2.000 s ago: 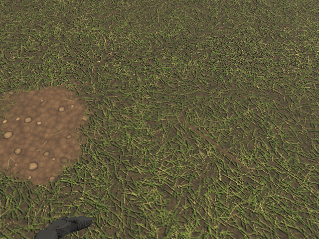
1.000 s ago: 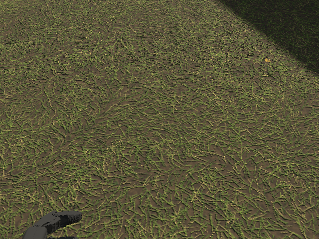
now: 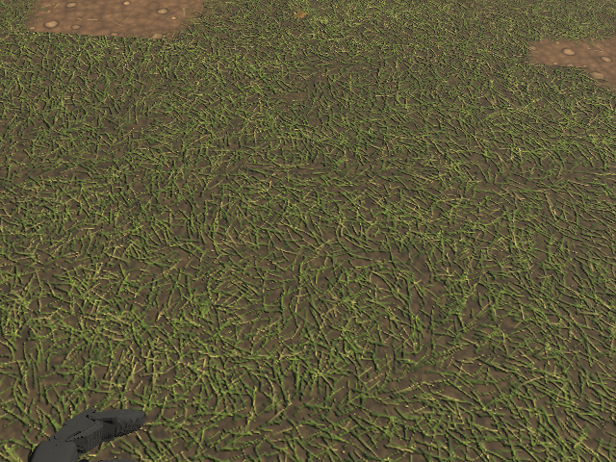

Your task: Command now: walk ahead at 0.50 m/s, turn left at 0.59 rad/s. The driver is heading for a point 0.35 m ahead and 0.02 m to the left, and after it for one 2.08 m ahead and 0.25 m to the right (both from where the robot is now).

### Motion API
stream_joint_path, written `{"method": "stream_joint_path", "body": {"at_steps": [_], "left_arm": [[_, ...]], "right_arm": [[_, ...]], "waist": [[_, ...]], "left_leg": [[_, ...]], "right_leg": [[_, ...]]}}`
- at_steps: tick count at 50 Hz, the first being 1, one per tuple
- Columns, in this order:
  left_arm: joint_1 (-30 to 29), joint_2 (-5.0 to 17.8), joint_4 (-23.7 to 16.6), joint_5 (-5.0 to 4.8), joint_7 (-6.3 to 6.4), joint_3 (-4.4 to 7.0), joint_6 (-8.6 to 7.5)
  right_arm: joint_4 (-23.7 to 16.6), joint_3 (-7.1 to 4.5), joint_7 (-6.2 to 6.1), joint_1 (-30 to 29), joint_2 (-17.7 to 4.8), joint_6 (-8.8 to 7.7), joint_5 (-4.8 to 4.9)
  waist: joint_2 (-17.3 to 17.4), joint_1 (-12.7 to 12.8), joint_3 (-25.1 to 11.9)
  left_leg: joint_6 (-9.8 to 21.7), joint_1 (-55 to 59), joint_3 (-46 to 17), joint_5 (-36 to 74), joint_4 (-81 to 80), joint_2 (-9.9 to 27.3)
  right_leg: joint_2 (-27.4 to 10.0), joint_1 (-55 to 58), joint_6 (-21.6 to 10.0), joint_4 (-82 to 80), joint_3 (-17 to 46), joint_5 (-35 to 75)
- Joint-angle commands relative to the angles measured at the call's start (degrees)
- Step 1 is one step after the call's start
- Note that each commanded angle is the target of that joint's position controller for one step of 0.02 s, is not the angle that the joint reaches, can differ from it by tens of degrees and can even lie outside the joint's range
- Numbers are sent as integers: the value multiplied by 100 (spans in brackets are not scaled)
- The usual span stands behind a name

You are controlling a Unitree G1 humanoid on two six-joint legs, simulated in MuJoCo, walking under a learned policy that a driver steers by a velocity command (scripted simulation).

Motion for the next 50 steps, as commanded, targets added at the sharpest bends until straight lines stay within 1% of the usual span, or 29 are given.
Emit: {"method": "stream_joint_path", "body": {"at_steps": [1, 2, 3, 4, 5, 6, 7, 9, 12, 17, 20, 22, 23, 24, 25, 26, 27, 28, 29, 30, 31, 32, 34, 36, 39, 43, 47, 49, 50], "left_arm": [[1230, 1158, -181, 103, 86, 449, -169], [1918, 1655, -17, 202, 105, 571, -105], [1992, 1299, 46, 38, 60, 512, -60], [1735, 860, -45, 8, 83, 393, -19], [1452, 715, -83, 46, 104, 331, 39], [1242, 596, -52, 67, 111, 281, 72], [1133, 505, -24, 98, 126, 240, 72], [1093, 508, 61, 72, 129, 249, 36], [1204, 738, 243, 64, 125, 324, -13], [1349, 921, 498, -15, 95, 336, 54], [1727, 1070, 717, -130, 80, 351, 134], [1879, 1160, 844, -193, 68, 357, 218], [1882, 1227, 884, -209, 75, 367, 260], [1818, 1294, 910, -221, 87, 370, 293], [1790, 1236, 935, -224, 98, 330, 310], [1783, 975, 867, -133, 106, 217, 274], [2191, 249, 632, 8, 73, -11, 187], [2169, 548, 722, -135, 74, 46, 96], [1805, 944, 610, -288, 66, 186, 88], [1529, 887, 538, -276, 72, 181, 101], [1404, 818, 545, -188, 95, 194, 145], [1506, 774, 594, -149, 110, 228, 234], [1714, 496, 673, -170, 111, 196, 395], [1543, 391, 591, -153, 123, 193, 483], [1126, 318, 432, -117, 79, 175, 490], [364, 202, 170, -84, -81, 95, 452], [-121, 298, -135, -88, -196, 104, 468], [-34, 421, -228, -84, -229, 168, 486], [261, 542, -205, -91, -223, 241, 505]], "right_arm": [[-492, -33, 2, -346, -333, -71, -68], [-636, 84, -6, 384, 27, -121, 41], [-591, 38, -21, 510, -439, -138, 109], [-574, -74, -20, -16, -850, -102, 94], [-648, -94, -23, -400, -875, -63, 17], [-725, -106, -2, -620, -804, -55, -45], [-755, -118, 35, -645, -710, -33, -31], [-768, -74, 82, -560, -456, 27, 34], [-892, -10, 86, -832, -284, 64, -19], [-963, 108, 208, -1524, -103, -74, -42], [-1130, 146, 301, -2087, -78, -139, -22], [-1227, 115, 333, -2245, -178, -180, -19], [-1221, 74, 341, -2155, -274, -203, -25], [-1128, -5, 329, -1785, -424, -224, -44], [-874, -145, 290, -992, -660, -231, -74], [-659, -287, 208, -68, -1002, -204, -139], [-619, -389, 115, 444, -1612, -165, -274], [-635, -300, 122, 514, -1289, -171, -265], [-573, -180, 149, 212, -945, -195, -216], [-524, -110, 163, -95, -719, -219, -160], [-481, -56, 188, -435, -517, -252, -154], [-464, -20, 203, -678, -357, -314, -170], [-367, -47, 198, -886, -312, -429, -206], [-243, -91, 157, -940, -384, -499, -230], [-64, -137, 73, -832, -482, -498, -247], [107, -216, 1, -624, -729, -431, -185], [307, -294, -12, -393, -891, -290, -53], [332, -335, -26, -447, -1042, -207, -9], [321, -356, -41, -501, -1133, -159, 17]], "waist": [[569, 1002, -1099], [-1064, 816, -1907], [-1389, 841, -1806], [-743, 994, -1020], [-360, 946, -550], [-257, 840, -189], [-368, 705, -46], [-503, 599, 25], [-288, 610, 97], [-145, 796, 211], [-154, 968, 369], [-247, 912, 433], [-315, 794, 380], [-362, 509, 160], [-282, 68, -337], [-133, -353, -1057], [1300, -197, -1932], [1423, -308, -2491], [1114, -259, -1545], [994, -87, -959], [833, 106, -573], [950, 309, -380], [851, 524, -234], [678, 592, -13], [561, 515, 179], [418, 243, 428], [415, 127, 578], [542, 281, 386], [645, 475, 121]], "left_leg": [[334, -957, -721, 1834, 1500, 834], [-117, -2946, 135, -361, 3439, -10], [-217, -3942, 174, -1062, 4423, 343], [-266, -4203, 172, -537, 4768, 603], [-297, -4093, 398, -108, 4744, 794], [-313, -3960, 440, 188, 4496, 943], [-303, -3723, 462, 381, 4301, 1100], [-320, -3476, 619, 531, 4045, 1212], [-412, -3646, 644, 930, 3453, 1287], [-353, -3256, 942, 2169, 1683, 1153], [-264, -2996, 1221, 2185, 967, 1069], [-143, -2871, 1289, 1757, 613, 972], [-70, -2623, 1328, 1557, 423, 884], [28, -1986, 1423, 1561, 163, 730], [173, -772, 1545, 1844, -91, 568], [390, 898, 1037, 2075, 192, 1103], [1129, 2931, -1429, 1653, 17, 2800], [1444, 2797, -2744, 1266, -697, 3207], [1202, 2153, -1827, 1235, -784, 2965], [1018, 1453, -1010, 1399, -902, 2678], [892, 784, -492, 1564, -1125, 2427], [802, 281, -68, 1793, -1361, 2251], [826, -239, 403, 2104, -1745, 2206], [833, -364, 833, 2435, -1953, 2221], [746, -187, 1418, 2573, -2047, 2146], [631, 39, 1978, 2579, -2110, 2192], [491, 786, 2228, 2924, -1774, 2390], [372, 1022, 2388, 4414, -1194, 2406], [295, 1069, 2469, 5443, -630, 2366]], "right_leg": [[-848, 2674, -614, -103, 632, -321], [-2203, 4731, -1560, -395, 3008, -1251], [-2559, 4814, -1723, -821, 4229, -2673], [-2291, 4147, -1453, -956, 3438, -2946], [-2032, 3452, -1242, -1003, 2599, -2369], [-1790, 2843, -1172, -1143, 2018, -1748], [-1603, 2452, -1095, -1287, 1550, -1327], [-1466, 2092, -1114, -1552, 950, -884], [-1556, 2071, -1284, -1781, 437, -230], [-1342, 2207, -1173, -1841, -434, 350], [-1453, 2432, -1134, -1786, -457, 363], [-1619, 2734, -1108, -1596, -285, 761], [-1660, 2842, -1064, -1389, -238, 1154], [-1595, 2841, -969, -934, -304, 1935], [-1350, 2591, -816, -27, -518, 2564], [-1082, 1616, -577, 1288, -675, 1724], [-210, -595, -144, 3547, -803, -1623], [-8, -1134, -105, 4587, 139, -3177], [-299, -1598, -135, 4856, 248, -2880], [-547, -1626, -156, 4665, 81, -2436], [-705, -1448, -136, 4376, 40, -2051], [-840, -1105, -116, 4169, 93, -1731], [-864, -719, -47, 4060, 84, -1390], [-869, -909, 13, 3809, 159, -1057], [-835, -1182, 34, 2916, 189, -239], [-738, -1057, -88, 1724, -221, 436], [-649, -1203, -355, 1164, -496, -93], [-377, -787, -562, 1066, -804, -642], [-139, -292, -686, 1092, -1006, -937]]}}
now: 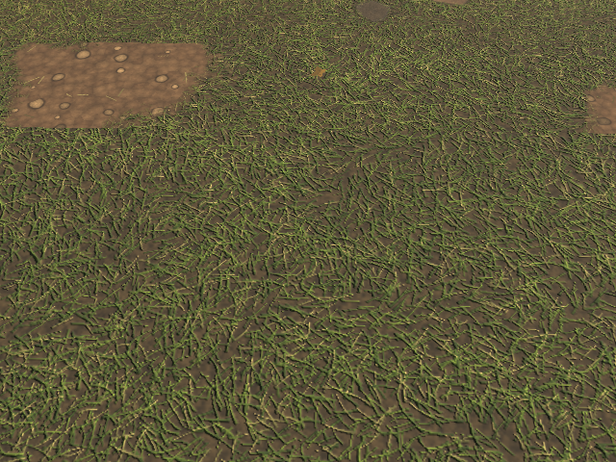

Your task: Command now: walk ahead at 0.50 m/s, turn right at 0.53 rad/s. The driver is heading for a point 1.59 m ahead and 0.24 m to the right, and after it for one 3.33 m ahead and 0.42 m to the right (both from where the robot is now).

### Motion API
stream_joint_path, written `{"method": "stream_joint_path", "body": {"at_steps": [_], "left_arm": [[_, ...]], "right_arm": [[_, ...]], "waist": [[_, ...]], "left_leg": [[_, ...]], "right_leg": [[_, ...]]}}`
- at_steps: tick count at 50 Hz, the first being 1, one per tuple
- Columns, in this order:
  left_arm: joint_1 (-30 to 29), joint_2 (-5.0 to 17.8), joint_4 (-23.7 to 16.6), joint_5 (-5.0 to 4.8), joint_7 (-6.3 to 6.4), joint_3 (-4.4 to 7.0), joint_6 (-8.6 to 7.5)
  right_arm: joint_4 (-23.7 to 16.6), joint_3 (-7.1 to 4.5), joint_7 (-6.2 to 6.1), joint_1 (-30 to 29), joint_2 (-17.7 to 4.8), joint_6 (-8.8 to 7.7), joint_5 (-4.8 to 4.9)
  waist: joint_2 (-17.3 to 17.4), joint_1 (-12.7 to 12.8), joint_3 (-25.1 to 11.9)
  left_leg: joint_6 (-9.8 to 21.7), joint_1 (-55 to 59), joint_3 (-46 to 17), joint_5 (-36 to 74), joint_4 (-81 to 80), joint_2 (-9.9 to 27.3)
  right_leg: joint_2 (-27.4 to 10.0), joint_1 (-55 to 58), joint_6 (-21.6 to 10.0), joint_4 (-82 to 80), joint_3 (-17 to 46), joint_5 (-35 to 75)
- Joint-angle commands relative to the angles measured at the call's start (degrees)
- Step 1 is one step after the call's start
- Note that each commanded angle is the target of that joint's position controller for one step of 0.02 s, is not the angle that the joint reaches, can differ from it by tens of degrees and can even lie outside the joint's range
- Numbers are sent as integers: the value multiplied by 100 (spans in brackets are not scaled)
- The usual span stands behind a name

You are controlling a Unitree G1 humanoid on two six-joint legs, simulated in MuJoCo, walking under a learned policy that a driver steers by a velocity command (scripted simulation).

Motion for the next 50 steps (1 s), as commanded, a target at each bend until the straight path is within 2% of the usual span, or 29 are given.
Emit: {"method": "stream_joint_path", "body": {"at_steps": [1, 2, 3, 4, 5, 6, 7, 9, 12, 16, 21, 24, 26, 27, 28, 29, 30, 31, 32, 34, 37, 40, 43, 45, 46, 47, 48, 49, 50], "left_arm": [[698, 845, -287, -29, 0, 353, -33], [1661, 1238, -24, -41, 86, 568, -2], [2048, 1969, 53, -74, 208, 752, 36], [1919, 1998, -196, -40, 161, 673, -73], [1861, 1507, -192, -3, 108, 527, -165], [1654, 1303, -168, -3, 110, 469, -227], [1251, 1087, -224, -18, 125, 402, -243], [794, 828, -411, 81, 185, 309, -245], [889, 984, -410, 58, 286, 354, -281], [1216, 1078, -307, -1, 406, 385, -237], [1613, 1089, -164, -51, 451, 402, -153], [1558, 1076, -179, -28, 480, 420, -104], [1405, 809, -274, 1, 466, 335, -80], [1454, 498, -431, 112, 469, 220, -78], [2425, 203, -546, -37, 478, 134, -114], [2445, 853, -358, -62, 509, 236, -102], [1830, 1135, -404, -29, 517, 322, -51], [1478, 1106, -463, 30, 539, 331, 7], [1280, 1040, -544, 90, 541, 342, 42], [1403, 684, -530, 38, 509, 277, 122], [1273, 405, -578, 86, 514, 167, 176], [1005, 409, -596, 102, 471, 120, 200], [678, 535, -664, 107, 441, 151, 238], [675, 524, -640, 140, 428, 167, 231], [617, 610, -668, 187, 442, 185, 222], [632, 884, -737, 236, 491, 232, 219], [451, 1098, -821, 250, 541, 242, 263], [291, 656, -759, 230, 496, 134, 269], [81, 516, -804, 198, 426, 116, 253]], "right_arm": [[-342, -291, -54, -346, -1223, 79, 103], [-370, -226, -70, -298, -1097, 81, 87], [-623, -30, -54, 76, -474, 3, -162], [-779, 110, -1, 27, -274, -219, -125], [-913, -5, 67, -712, -764, -371, 126], [-990, 17, 76, -932, -738, -451, 181], [-904, 11, 26, -912, -713, -472, 38], [-822, -62, 7, -730, -791, -358, -112], [-860, -18, 6, -794, -570, -205, -175], [-1083, 95, 42, -1660, -338, -205, -153], [-1258, 83, 192, -2275, -483, -323, -33], [-1213, -4, 234, -1990, -688, -401, -17], [-1007, -136, 171, -1092, -916, -459, -119], [-981, -217, 119, -364, -1271, -462, -252], [-805, -282, 154, -95, -1626, -374, -329], [-895, -164, 193, -198, -1051, -341, -162], [-970, -51, 178, -452, -687, -299, -142], [-984, 31, 188, -741, -541, -245, -187], [-930, 74, 197, -913, -443, -212, -189], [-779, 116, 208, -1032, -393, -219, -227], [-590, 67, 163, -1180, -623, -172, -183], [-463, 38, 124, -1249, -790, -63, -94], [-306, 63, 136, -1136, -826, 24, -53], [-235, 115, 141, -1221, -765, 70, 3], [-147, 180, 148, -1065, -607, 68, 5], [-127, 260, 158, -893, -411, 38, -130], [-56, 306, 194, -365, -279, 2, -260], [-18, 369, 166, -400, -165, 54, -236], [-41, 333, 146, -737, -404, 114, -220]], "waist": [[597, 820, -420], [403, 1267, -939], [-1021, 1004, -1357], [-1122, 835, -2306], [-408, 1136, -1850], [-295, 993, -1185], [73, 715, -756], [-136, 356, -525], [-70, 296, -436], [-233, 608, -206], [-354, 836, -116], [-558, 624, -161], [-507, 130, -615], [205, -112, -1480], [2222, 388, -2111], [1561, 272, -1877], [988, 115, -1272], [553, 189, -945], [521, 279, -672], [799, 503, -576], [880, 575, -771], [881, 486, -965], [820, 372, -836], [766, 497, -696], [645, 505, -630], [205, 398, -830], [-577, -5, -974], [-784, 54, -1119], [-550, 162, -750]], "left_leg": [[763, -224, -229, 5910, 1554, 1431], [524, -1003, -127, 5387, 2953, 1170], [111, -3317, -181, 1476, 5150, 490], [5, -4624, -1624, -1334, 6350, -413], [155, -5264, -2151, -946, 6506, -95], [296, -5385, -2084, -444, 6144, 140], [310, -5072, -2080, -35, 5634, 389], [237, -4268, -2116, 418, 5027, 598], [-9, -4076, -1949, 858, 4318, 496], [-172, -3953, -1915, 2238, 2559, 210], [-88, -3527, -2035, 2620, 1415, -66], [133, -3143, -2096, 1960, 1191, -89], [455, -1747, -2063, 2028, 864, 58], [786, -302, -2974, 2548, 1077, 1073], [1850, 1292, -5507, 2687, 701, 2344], [1820, 1066, -5806, 2199, 551, 2346], [1630, 415, -4767, 2704, 583, 2064], [1516, -253, -3958, 3555, 603, 1785], [1508, -798, -3453, 4319, 585, 1581], [1432, -1433, -2755, 4816, 370, 1223], [1600, -1567, -2342, 5331, 240, 1217], [1548, -1648, -2053, 5003, 177, 1169], [1478, -1598, -2106, 4045, 242, 1189], [1275, -1772, -2119, 3106, 447, 1071], [1002, -1930, -2095, 2504, 572, 894], [649, -2228, -1889, 1769, 918, 613], [342, -2607, -1541, 337, 1150, 149], [189, -2091, -1556, 340, 938, 185], [120, -1996, -1501, 686, 858, 146]], "right_leg": [[622, 1295, -416, -215, -539, -524], [814, 2857, -638, -481, -369, -234], [-585, 4775, -1403, -687, 2120, -355], [-1474, 5659, -2212, -1843, 5022, -1531], [-1429, 5444, -1847, -2227, 4579, -1581], [-1231, 4732, -1639, -2192, 3798, -1282], [-969, 3875, -1429, -2159, 3131, -715], [-633, 2803, -1305, -2349, 2466, 156], [-440, 2266, -1345, -2501, 1968, 974], [-109, 2048, -1038, -2463, 1606, 541], [-282, 2326, -887, -2078, 2103, -123], [-438, 2667, -747, -1567, 2574, -18], [39, 2468, -424, -468, 2360, 566], [479, 1804, -145, 1187, 1844, -254], [1247, -145, 269, 2974, 1242, -3144], [791, -648, 395, 3695, 1472, -3033], [662, -692, 481, 3890, 1373, -2625], [508, -487, 554, 3784, 1170, -2358], [391, -343, 588, 3511, 1118, -2226], [266, 256, 602, 2781, 942, -2072], [255, 725, 698, 1581, 710, -1615], [235, 1377, 670, 577, 518, -791], [283, 1691, 559, -133, 430, -531], [369, 2232, 370, -1051, 309, -17], [267, 2592, 229, -1554, 477, 500], [-313, 3206, 32, -1490, 1082, 1849], [-875, 3529, -432, -1222, 1606, 2555], [-824, 2982, -611, -1302, 1600, 1392], [-392, 2645, -368, -1288, 1349, 687]]}}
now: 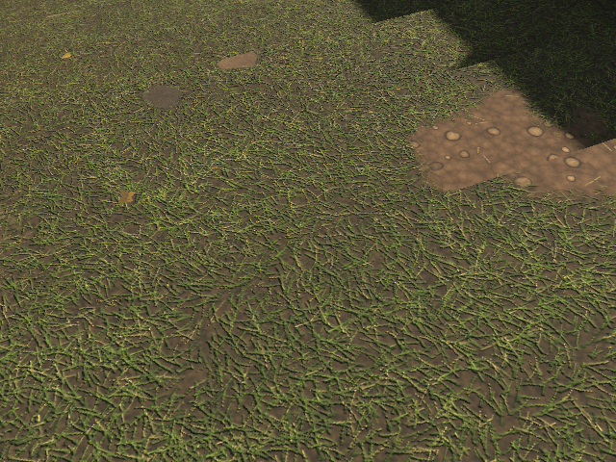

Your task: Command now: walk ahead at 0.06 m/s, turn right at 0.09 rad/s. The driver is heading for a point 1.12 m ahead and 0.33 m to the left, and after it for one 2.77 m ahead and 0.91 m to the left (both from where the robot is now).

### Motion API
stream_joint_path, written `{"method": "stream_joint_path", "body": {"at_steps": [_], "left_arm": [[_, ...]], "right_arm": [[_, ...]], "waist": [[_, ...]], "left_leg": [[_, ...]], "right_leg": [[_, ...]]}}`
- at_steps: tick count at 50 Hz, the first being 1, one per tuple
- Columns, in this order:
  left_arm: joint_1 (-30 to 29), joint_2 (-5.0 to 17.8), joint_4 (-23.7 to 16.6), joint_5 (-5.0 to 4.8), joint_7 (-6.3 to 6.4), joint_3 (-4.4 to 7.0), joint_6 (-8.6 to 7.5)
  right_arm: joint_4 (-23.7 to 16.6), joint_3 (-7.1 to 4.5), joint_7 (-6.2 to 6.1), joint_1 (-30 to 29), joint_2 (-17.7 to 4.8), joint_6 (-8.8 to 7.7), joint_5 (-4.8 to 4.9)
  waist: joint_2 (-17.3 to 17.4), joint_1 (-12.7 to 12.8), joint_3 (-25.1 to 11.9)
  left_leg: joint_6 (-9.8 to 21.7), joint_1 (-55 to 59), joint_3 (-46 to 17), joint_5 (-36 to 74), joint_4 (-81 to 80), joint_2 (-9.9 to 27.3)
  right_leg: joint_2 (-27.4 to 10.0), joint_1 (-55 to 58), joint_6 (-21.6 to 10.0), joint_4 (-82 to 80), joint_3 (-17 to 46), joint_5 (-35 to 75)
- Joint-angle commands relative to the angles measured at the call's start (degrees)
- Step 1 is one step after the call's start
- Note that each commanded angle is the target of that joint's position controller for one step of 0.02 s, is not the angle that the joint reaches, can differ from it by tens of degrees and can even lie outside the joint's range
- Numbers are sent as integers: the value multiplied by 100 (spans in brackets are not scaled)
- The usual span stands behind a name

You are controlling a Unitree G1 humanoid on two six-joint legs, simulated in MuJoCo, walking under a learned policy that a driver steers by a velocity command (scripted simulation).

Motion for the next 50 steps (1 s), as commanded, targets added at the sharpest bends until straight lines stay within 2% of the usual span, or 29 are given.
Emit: {"method": "stream_joint_path", "body": {"at_steps": [1, 3, 8, 16, 18, 20, 21, 22, 24, 26, 27, 28, 29, 30, 31, 32, 34, 35, 37, 39, 41, 43, 44, 45, 46, 47, 48, 49, 50], "left_arm": [[-261, 576, -411, 14, -62, 159, -80], [-141, 719, -346, -5, -91, 191, -144], [-98, 624, -228, -20, -73, 178, -176], [-148, 602, 79, -28, -67, 207, -171], [-23, 601, 244, -51, -40, 222, -144], [122, 743, 330, -86, -7, 285, -123], [188, 773, 357, -91, 1, 296, -152], [304, 795, 402, -106, 1, 305, -207], [584, 856, 528, -151, -26, 323, -338], [461, 864, 520, -179, -40, 319, -422], [87, 802, 407, -190, -47, 294, -440], [-364, 653, 231, -210, -67, 250, -468], [-675, 378, 57, -210, -90, 181, -555], [-770, 465, -50, -206, -99, 197, -676], [-870, 653, -27, -243, -91, 246, -732], [-752, 582, -7, -298, -117, 235, -757], [-727, 423, 11, -315, -202, 183, -752], [-823, 404, -18, -283, -244, 183, -751], [-1014, 153, -103, -251, -361, 87, -746], [-1252, -21, -195, -231, -427, 5, -720], [-1298, 224, -241, -246, -401, 66, -673], [-1157, 493, -219, -250, -355, 157, -653], [-904, 618, -151, -238, -327, 223, -644], [-319, 774, 34, -235, -292, 324, -625], [532, 942, 314, -249, -242, 441, -593], [1539, 1284, 524, -208, -156, 552, -549], [1740, 1640, 647, -106, -214, 539, -566], [1515, 1078, 637, -130, -235, 398, -614], [982, 893, 625, -160, -230, 323, -676]], "right_arm": [[-223, -79, -44, -32, -641, 37, -29], [-173, -91, -68, 42, -725, 113, -24], [-1, -74, -94, 0, -676, 144, 29], [313, -85, -164, -73, -679, 253, 43], [450, -78, -183, 46, -624, 275, 58], [463, -95, -210, 4, -643, 261, 101], [433, -89, -224, -34, -609, 216, 117], [407, -77, -229, -40, -556, 145, 132], [375, -56, -191, -11, -458, -41, 165], [445, -71, -120, 178, -509, -199, 199], [572, -84, -80, 475, -546, -258, 205], [762, -131, -56, 869, -702, -306, 189], [1010, -251, -60, 1429, -1068, -327, 221], [1079, -346, -51, 1670, -1374, -298, 224], [1076, -299, -50, 1874, -1118, -296, 148], [1070, -251, -43, 1940, -943, -318, 107], [999, -209, -47, 1820, -805, -284, 134], [963, -165, -68, 1730, -673, -237, 130], [802, -104, -124, 1376, -565, -146, 108], [717, -140, -188, 1284, -760, -158, 104], [770, -219, -205, 1453, -1001, -216, 175], [792, -260, -193, 1470, -1032, -236, 230], [799, -284, -189, 1463, -1063, -216, 233], [798, -296, -188, 1433, -1061, -174, 218], [777, -272, -188, 1472, -975, -135, 180], [627, -180, -179, 1475, -728, -123, 49], [559, 66, -141, 2285, 249, -209, 126], [544, -128, -102, 1743, -494, -320, 316], [289, -245, -105, 1149, -799, -365, 447]], "waist": [[-597, 124, -554], [-492, 129, -446], [-296, 152, -577], [-121, 121, -484], [-162, 110, -490], [-174, 194, -95], [-265, 224, 163], [-446, 252, 319], [-891, 275, 329], [-960, 131, 233], [-824, -83, 208], [-352, -282, 229], [659, -407, 176], [1340, -441, 335], [1103, -565, 488], [687, -446, 503], [463, -328, 447], [467, -289, 440], [574, -194, 507], [699, -185, 519], [760, -105, 550], [778, 95, 466], [815, 285, 241], [808, 619, -151], [705, 1001, -622], [32, 1352, -1316], [-1744, 802, -2415], [-1154, 969, -1810], [-943, 818, -790]], "left_leg": [[-75, -354, -165, 306, -278, 202], [-42, -304, -201, 585, -276, 249], [-29, -56, -226, 1049, -232, 318], [-56, 146, -220, 957, -332, 335], [-14, 78, -59, -118, -325, 197], [142, -380, -13, -1220, -109, 123], [207, -613, -31, -1479, 34, 112], [260, -830, -47, -1548, 246, 82], [395, -1124, -67, -1260, 750, -16], [652, -850, -228, -988, 592, 51], [802, -410, -352, -839, 164, 127], [922, 208, -717, -833, -354, 340], [1100, 1144, -1684, -652, -931, 896], [1407, 1941, -2849, 247, -1308, 1707], [1682, 2360, -3313, 1125, -1354, 2147], [1708, 2689, -3226, 1656, -1224, 2217], [1438, 2924, -2503, 1967, -1298, 2013], [1264, 2712, -2110, 2075, -1442, 1824], [1057, 1669, -1357, 2050, -1774, 1332], [957, 685, -840, 1900, -2104, 1033], [956, 627, -815, 1963, -2259, 1200], [853, 1041, -725, 2990, -1915, 1358], [771, 1237, -631, 3960, -1488, 1400], [653, 1236, -453, 4812, -741, 1305], [520, 753, -397, 4994, 313, 1099], [354, -604, -342, 3191, 2109, 795], [139, -2057, -613, -1402, 4147, -283], [229, -2567, -1233, -1528, 4874, -93], [342, -2918, -1055, -1020, 4957, 175]], "right_leg": [[-564, 917, -534, -317, 700, 1135], [-478, 850, -435, -207, 623, 1495], [-427, 1013, -451, -2, 535, 2286], [-340, 945, -434, -110, 455, 2013], [-198, 906, -450, -207, 354, 521], [-183, 517, -590, -418, 504, -1796], [-291, 291, -679, -608, 728, -2494], [-473, 224, -802, -814, 1057, -2892], [-980, 435, -1119, -1243, 1963, -3202], [-1152, 389, -1205, -1241, 2239, -2734], [-978, 116, -1062, -1011, 1884, -2230], [-534, -390, -774, -419, 1126, -1497], [160, -1253, -345, 949, -8, -630], [363, -2403, -114, 1747, -511, -857], [181, -3300, -55, 2679, -316, -2146], [-69, -3818, -101, 3335, -89, -2169], [-393, -4250, -180, 3487, -112, -1488], [-471, -4030, -177, 3214, -198, -1119], [-359, -2945, -73, 2254, -510, -262], [-127, -1604, -40, 1280, -716, 585], [-36, -1058, -120, 854, -667, 867], [31, -788, -308, 493, -595, 859], [119, -426, -421, 428, -631, 800], [241, 323, -566, 387, -708, 751], [285, 1539, -703, 344, -703, 692], [-802, 3238, -992, 423, 545, 271], [-2296, 4348, -1865, -720, 3478, -1400], [-2212, 3567, -1672, -1474, 3975, -2236], [-2080, 2656, -1389, -1597, 3041, -2099]]}}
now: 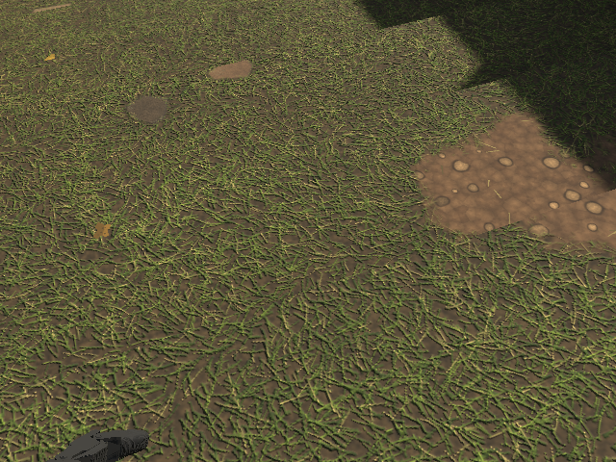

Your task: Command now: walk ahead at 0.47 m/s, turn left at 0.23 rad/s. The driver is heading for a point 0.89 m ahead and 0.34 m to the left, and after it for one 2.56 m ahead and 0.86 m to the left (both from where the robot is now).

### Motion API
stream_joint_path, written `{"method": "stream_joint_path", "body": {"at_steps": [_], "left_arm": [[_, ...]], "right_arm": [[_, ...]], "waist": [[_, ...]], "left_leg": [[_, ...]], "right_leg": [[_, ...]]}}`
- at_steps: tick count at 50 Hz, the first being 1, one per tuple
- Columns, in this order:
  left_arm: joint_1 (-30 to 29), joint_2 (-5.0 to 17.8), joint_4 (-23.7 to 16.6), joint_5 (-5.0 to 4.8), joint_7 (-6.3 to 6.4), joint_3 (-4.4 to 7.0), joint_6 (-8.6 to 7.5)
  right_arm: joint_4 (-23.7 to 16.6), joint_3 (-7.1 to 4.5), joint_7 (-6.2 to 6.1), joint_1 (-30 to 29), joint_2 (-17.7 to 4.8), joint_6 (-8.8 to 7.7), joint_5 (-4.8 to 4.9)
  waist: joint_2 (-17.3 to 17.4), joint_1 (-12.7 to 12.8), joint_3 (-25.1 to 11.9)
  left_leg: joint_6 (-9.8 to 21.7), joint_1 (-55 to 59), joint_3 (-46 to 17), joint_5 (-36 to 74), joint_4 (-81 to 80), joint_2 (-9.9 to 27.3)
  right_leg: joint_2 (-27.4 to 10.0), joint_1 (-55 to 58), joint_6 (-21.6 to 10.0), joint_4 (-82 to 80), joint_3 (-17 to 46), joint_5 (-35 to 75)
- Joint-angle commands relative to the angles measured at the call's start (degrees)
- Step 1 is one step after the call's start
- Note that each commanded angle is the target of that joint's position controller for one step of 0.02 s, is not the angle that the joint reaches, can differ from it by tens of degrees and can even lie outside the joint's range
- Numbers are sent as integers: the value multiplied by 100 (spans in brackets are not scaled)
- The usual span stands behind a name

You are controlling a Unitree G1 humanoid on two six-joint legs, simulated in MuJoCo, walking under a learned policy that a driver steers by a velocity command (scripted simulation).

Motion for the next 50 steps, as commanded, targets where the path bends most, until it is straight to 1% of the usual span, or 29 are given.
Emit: {"method": "stream_joint_path", "body": {"at_steps": [1, 2, 4, 7, 8, 9, 11, 14, 18, 22, 24, 25, 26, 27, 28, 29, 30, 31, 32, 34, 37, 39, 43, 44, 46, 47, 48, 49, 50], "left_arm": [[1179, 749, 213, 12, 28, 209, -103], [917, 586, 249, 55, 2, 177, -160], [702, 381, 381, 127, -10, 147, -239], [808, 516, 599, 135, 62, 190, -300], [1246, -364, 709, 780, 64, -97, -442], [1487, -250, 854, 834, 35, -67, -452], [1316, 102, 838, 751, -19, -63, -463], [1694, 184, 1021, 690, -31, -136, -419], [2314, 331, 1311, 664, -71, -145, -380], [2519, 554, 1427, 570, 33, -29, -260], [2503, 705, 1411, 601, 110, 62, -194], [2392, 828, 1363, 618, 141, 103, -169], [2551, 728, 1361, 748, 133, 56, -199], [3039, 56, 1157, 871, 81, -184, -291], [2839, -17, 1073, 866, -181, -309, -325], [1591, 178, 791, 499, -293, -186, -294], [1008, 307, 622, 419, -227, -149, -332], [1009, 420, 536, 562, -69, -123, -345], [1140, 304, 512, 647, 49, -149, -341], [1405, -100, 481, 618, 168, -262, -230], [1350, 160, 411, 495, 166, -260, -76], [792, -34, 201, 465, 134, -382, 10], [199, 258, 49, 425, 137, -372, -106], [272, 303, 86, 450, 156, -354, -166], [1066, 659, 323, 340, 233, -211, -281], [2195, 930, 595, 309, 289, -112, -371], [3418, 1327, 819, 397, 314, -49, -422], [3242, 1284, 697, 491, 134, -86, -360], [2494, 987, 612, 477, 69, -65, -361]], "right_arm": [[-704, -185, -26, -498, -773, -229, 159], [-664, -216, -67, -470, -657, -176, 61], [-588, -232, -80, -166, -393, 4, 52], [-800, -275, -109, -503, -332, 171, 25], [-764, 79, 274, -270, 346, 25, -931], [-784, 44, 402, -454, 350, -38, -893], [-1001, -50, 499, -1040, -151, -114, -627], [-1229, 49, 531, -1639, -98, -18, -645], [-1453, 115, 512, -2139, -50, 92, -568], [-1580, 66, 467, -2415, -105, 71, -543], [-1602, -16, 414, -2269, -239, 2, -471], [-1546, -95, 379, -1942, -385, -81, -377], [-1366, -243, 293, -1190, -676, -183, -308], [-1114, -340, 130, 85, -939, -189, -306], [-680, -391, 44, 1341, -1201, -103, -425], [-371, -472, 93, 1672, -1224, -210, -550], [-463, -547, 115, 990, -1266, -295, -417], [-525, -418, 138, 421, -858, -348, -325], [-596, -250, 182, 25, -405, -380, -274], [-854, -60, 262, -721, -40, -361, -350], [-1149, -103, 329, -1142, -383, -450, -448], [-1069, -168, 431, -843, -586, -453, -510], [-1146, -325, 593, -240, -902, -330, -547], [-1184, -310, 604, -230, -835, -279, -610], [-1355, -283, 580, -521, -741, -286, -627], [-1486, -183, 606, -737, -472, -355, -650], [-1605, 19, 603, -116, 349, -420, -635], [-1615, -38, 567, 343, 200, -468, -559], [-1494, -201, 472, -166, -474, -413, -581]], "waist": [[-603, 702, -513], [-541, 512, -317], [-693, 220, -269], [-528, 157, 43], [-115, 164, 405], [-117, 219, 427], [-239, 280, 195], [-331, 436, 95], [-358, 589, 241], [-469, 550, 303], [-606, 337, 199], [-569, 88, -23], [-477, -120, -596], [351, -245, -2115], [627, -684, -2896], [36, -1071, -1665], [163, -922, -639], [441, -588, -564], [411, -238, -457], [87, 370, -354], [46, 495, -200], [79, 328, -102], [234, 55, -305], [287, 124, -375], [102, 634, -449], [-298, 1155, -980], [-1643, 1078, -2132], [-1702, 864, -2317], [-708, 749, -684]], "left_leg": [[256, -3193, -191, 733, 1915, 337], [245, -2893, -179, 1064, 1649, 503], [234, -2343, -224, 1295, 1376, 679], [140, -2756, -261, 1584, 1044, 714], [344, -3151, -546, 2232, 1229, 523], [392, -3707, -735, 2449, 983, 520], [354, -3935, -549, 2990, 359, 474], [161, -3606, 14, 3541, -609, 531], [288, -3646, 273, 3395, -1505, 390], [430, -3569, 454, 2413, -2097, 126], [564, -2969, 675, 2110, -2317, -207], [717, -2132, 907, 2379, -2525, -515], [960, -564, 918, 2862, -2145, -749], [1858, 2591, -573, 3352, -1591, 76], [2469, 3940, -2912, 3346, -2767, 1094], [2026, 3539, -3240, 2738, -3481, 1166], [1758, 2377, -2741, 2314, -3722, 1124], [1751, 1394, -2423, 1987, -3812, 971], [1772, 464, -2163, 2151, -3899, 874], [1806, -984, -1956, 2270, -4339, 805], [1601, -1997, -1378, 1742, -4574, 407], [1441, -2489, -1130, 1881, -4528, 129], [1481, -1650, -1633, 2745, -3871, 348], [1422, -1606, -1760, 2833, -3608, 388], [1096, -1933, -1869, 3167, -2755, 106], [704, -2533, -1645, 3058, -1479, -346], [124, -3443, -664, -212, 812, -1423], [83, -4732, -726, -975, 2363, -1194], [87, -5335, -766, -131, 3110, -646]], "right_leg": [[-1953, 2696, -867, -2383, 2923, -1438], [-1719, 2113, -742, -2507, 2256, -840], [-1481, 1522, -644, -2789, 1500, -463], [-1537, 1271, -753, -3117, 932, -204], [-1852, 1334, -1011, -3130, 1037, -85], [-1930, 1678, -1080, -3150, 813, 79], [-1714, 1951, -1020, -3189, 222, 290], [-1531, 1987, -941, -3165, -475, 939], [-1719, 2840, -913, -3019, -693, 1778], [-1937, 3889, -790, -2617, -849, 2640], [-1971, 3974, -713, -2065, -1043, 3855], [-1793, 3695, -585, -1419, -1305, 4633], [-1499, 2869, -326, -327, -1477, 4846], [-1058, 583, 234, 1548, -1354, 3222], [-186, -543, 495, 2670, -732, -1918], [44, -1786, 337, 3652, 323, -2058], [-319, -2291, 226, 3998, 743, -1749], [-543, -1864, 110, 3929, 940, -1565], [-654, -1377, 31, 3739, 983, -1312], [-759, -489, 54, 3254, 985, -1172], [-635, -127, 308, 2015, 593, -569], [-478, 452, 433, 905, 308, 105], [-117, 591, 534, -50, 277, 861], [-68, 814, 479, 87, 246, 721], [23, 1983, 211, -209, 162, 633], [-488, 3374, -328, -218, 658, 899], [-1970, 5120, -1791, -430, 2513, 2956], [-2938, 5262, -2516, -1367, 4723, 1605], [-2770, 3829, -2042, -1659, 4457, -17]]}}
Keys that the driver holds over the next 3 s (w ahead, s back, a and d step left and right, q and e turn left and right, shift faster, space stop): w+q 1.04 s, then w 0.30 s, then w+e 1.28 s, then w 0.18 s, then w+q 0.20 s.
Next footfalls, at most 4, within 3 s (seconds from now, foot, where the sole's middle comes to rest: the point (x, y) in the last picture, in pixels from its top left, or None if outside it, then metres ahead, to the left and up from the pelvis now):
0.52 left None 0.41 0.22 -0.76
0.94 right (254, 362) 0.69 0.12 -0.76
1.40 left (123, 381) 0.66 0.42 -0.76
1.84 right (154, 278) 1.07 0.43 -0.94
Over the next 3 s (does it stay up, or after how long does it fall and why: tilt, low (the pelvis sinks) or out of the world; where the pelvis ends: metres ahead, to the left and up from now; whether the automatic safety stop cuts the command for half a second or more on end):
stays up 1.49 0.56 -0.22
